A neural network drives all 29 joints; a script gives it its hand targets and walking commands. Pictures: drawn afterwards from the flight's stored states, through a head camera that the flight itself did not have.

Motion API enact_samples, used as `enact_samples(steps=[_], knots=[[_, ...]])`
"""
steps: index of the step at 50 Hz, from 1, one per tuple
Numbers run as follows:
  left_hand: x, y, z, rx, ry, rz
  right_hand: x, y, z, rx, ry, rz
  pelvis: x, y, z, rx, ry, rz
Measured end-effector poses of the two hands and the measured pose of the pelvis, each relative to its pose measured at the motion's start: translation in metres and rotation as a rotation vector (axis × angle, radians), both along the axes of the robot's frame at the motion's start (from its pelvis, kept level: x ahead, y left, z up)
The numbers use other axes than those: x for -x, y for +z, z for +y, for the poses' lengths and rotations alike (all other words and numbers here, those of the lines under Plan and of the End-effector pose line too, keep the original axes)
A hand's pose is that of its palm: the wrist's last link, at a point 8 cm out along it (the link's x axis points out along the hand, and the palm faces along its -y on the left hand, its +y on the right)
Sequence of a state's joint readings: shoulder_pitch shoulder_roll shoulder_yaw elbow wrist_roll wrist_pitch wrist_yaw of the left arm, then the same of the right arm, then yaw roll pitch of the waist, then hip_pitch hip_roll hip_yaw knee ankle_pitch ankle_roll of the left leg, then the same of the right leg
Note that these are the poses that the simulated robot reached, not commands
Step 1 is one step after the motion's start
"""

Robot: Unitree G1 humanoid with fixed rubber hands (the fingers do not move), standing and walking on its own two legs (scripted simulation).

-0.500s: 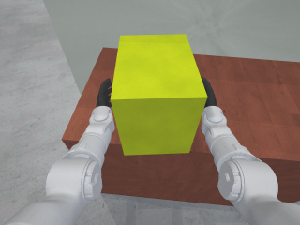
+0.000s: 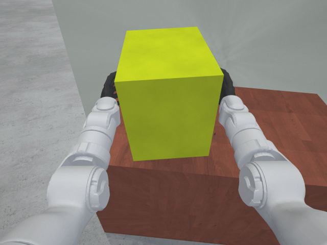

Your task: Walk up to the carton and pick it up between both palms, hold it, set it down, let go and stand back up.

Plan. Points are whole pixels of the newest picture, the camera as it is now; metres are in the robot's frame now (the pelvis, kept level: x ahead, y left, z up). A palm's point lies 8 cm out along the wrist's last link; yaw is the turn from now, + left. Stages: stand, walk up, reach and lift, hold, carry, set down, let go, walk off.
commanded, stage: reach and lift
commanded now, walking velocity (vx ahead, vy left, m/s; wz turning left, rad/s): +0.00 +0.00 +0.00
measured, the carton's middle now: (166, 91) +0.48 +0.00 +0.16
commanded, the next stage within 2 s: hold in 1.78 s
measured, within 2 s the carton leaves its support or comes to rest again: neither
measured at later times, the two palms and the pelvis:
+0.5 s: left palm (106, 105) +0.39 +0.15 +0.17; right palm (228, 104) +0.39 -0.15 +0.19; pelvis +0.00 +0.00 +0.00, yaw +0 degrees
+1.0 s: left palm (103, 99) +0.38 +0.15 +0.20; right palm (233, 98) +0.38 -0.15 +0.21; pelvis +0.00 +0.00 +0.00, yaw +0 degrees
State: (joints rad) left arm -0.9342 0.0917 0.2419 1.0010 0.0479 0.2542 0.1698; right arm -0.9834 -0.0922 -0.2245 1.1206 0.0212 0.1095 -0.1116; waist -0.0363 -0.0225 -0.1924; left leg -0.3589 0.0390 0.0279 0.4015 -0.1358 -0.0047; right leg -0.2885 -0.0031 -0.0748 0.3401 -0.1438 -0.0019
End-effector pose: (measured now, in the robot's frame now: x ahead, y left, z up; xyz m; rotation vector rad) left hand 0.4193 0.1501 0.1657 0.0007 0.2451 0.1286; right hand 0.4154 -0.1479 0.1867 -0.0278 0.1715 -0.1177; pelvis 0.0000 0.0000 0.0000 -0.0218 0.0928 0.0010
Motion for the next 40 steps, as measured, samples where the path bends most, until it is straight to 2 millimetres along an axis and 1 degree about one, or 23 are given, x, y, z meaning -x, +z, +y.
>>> enact_samples(steps=[4,7,11,18,23,27,35,40], knots=[[0.003,0.017,0.0,-0.012,-0.007,-0.012,0.005,0.018,0.0,-0.004,-0.008,-0.009,0.001,0.002,0.0,-0.006,-0.005,-0.062],[0.007,0.022,0.0,-0.019,-0.011,-0.014,0.01,0.023,0.0,-0.007,-0.013,-0.009,0.002,0.003,0.0,-0.01,-0.008,-0.099],[0.012,0.019,0.0,-0.017,-0.01,-0.002,0.015,0.018,0.0,-0.01,-0.016,0.004,0.002,0.004,-0.001,-0.012,-0.01,-0.13],[0.02,0.004,0.0,-0.016,-0.002,0.026,0.021,0.0,0.0,-0.009,-0.01,0.031,0.003,0.003,-0.002,-0.007,-0.006,-0.133],[0.024,0.003,0.0,-0.019,0.004,0.021,0.023,-0.002,0.0,-0.012,-0.001,0.026,0.004,0.002,-0.003,-0.003,0.002,-0.119],[0.025,0.01,0.002,-0.022,0.008,0.009,0.023,0.004,0.001,-0.02,0.005,0.016,0.005,0.001,-0.003,-0.002,0.008,-0.112],[0.027,0.03,0.003,-0.03,0.013,-0.013,0.024,0.022,0.002,-0.031,0.01,-0.002,0.002,0.002,-0.002,-0.001,0.017,-0.124],[0.03,0.036,0.003,-0.036,0.01,-0.018,0.027,0.029,0.002,-0.035,0.008,-0.005,-0.001,0.002,0.0,0.0,0.018,-0.142]])
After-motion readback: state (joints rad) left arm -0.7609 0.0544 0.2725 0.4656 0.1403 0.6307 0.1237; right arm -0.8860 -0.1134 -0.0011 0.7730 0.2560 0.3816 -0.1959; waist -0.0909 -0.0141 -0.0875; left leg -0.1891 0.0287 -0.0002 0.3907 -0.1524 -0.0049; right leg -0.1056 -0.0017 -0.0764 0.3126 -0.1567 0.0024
